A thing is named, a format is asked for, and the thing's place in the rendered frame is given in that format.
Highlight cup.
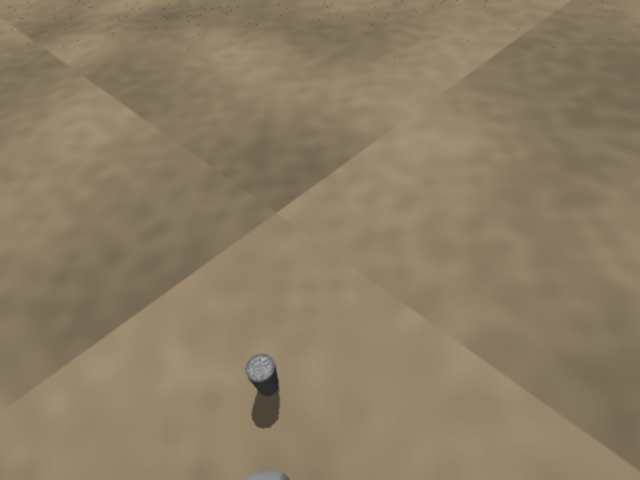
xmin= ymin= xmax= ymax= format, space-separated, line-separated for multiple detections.
xmin=246 ymin=354 xmax=279 ymax=396

